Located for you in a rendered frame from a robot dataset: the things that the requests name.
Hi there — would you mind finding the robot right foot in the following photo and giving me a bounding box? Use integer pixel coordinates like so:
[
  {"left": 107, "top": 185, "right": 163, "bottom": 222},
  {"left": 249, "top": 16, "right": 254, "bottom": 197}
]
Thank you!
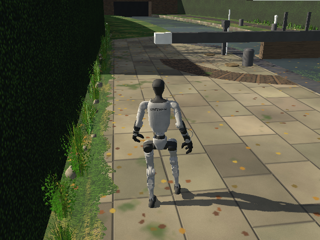
[{"left": 174, "top": 184, "right": 181, "bottom": 195}]

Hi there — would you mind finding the robot left forearm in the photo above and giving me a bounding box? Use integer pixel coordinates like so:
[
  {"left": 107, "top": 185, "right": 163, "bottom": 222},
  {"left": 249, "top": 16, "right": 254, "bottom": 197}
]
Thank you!
[{"left": 133, "top": 120, "right": 141, "bottom": 136}]

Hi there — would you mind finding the robot left foot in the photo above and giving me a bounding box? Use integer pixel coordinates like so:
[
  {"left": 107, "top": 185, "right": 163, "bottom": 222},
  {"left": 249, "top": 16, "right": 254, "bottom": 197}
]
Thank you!
[{"left": 148, "top": 195, "right": 156, "bottom": 208}]

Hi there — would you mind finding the robot right forearm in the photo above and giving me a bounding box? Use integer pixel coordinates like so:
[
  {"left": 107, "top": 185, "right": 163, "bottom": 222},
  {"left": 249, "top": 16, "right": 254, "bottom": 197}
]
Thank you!
[{"left": 179, "top": 120, "right": 191, "bottom": 143}]

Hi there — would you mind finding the robot foot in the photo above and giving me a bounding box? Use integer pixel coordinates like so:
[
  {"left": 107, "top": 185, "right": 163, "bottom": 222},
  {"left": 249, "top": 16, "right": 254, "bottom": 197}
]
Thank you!
[
  {"left": 148, "top": 195, "right": 156, "bottom": 208},
  {"left": 174, "top": 184, "right": 181, "bottom": 195}
]

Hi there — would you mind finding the robot right upper arm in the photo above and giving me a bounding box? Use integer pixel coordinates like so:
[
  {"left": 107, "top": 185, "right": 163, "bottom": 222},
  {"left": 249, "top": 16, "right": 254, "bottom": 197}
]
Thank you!
[{"left": 169, "top": 100, "right": 184, "bottom": 129}]

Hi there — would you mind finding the left robot hand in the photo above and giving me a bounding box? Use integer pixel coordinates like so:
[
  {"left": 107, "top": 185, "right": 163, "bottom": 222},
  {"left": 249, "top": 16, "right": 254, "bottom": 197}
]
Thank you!
[{"left": 132, "top": 134, "right": 144, "bottom": 143}]

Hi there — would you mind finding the right robot hand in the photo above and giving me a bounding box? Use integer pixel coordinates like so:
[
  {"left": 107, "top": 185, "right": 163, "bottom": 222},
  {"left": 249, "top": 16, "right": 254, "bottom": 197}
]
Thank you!
[{"left": 181, "top": 141, "right": 193, "bottom": 154}]

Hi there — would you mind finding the robot left upper arm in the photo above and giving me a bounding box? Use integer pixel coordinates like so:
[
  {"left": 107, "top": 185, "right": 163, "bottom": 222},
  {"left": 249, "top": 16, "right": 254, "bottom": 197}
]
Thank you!
[{"left": 135, "top": 101, "right": 149, "bottom": 128}]

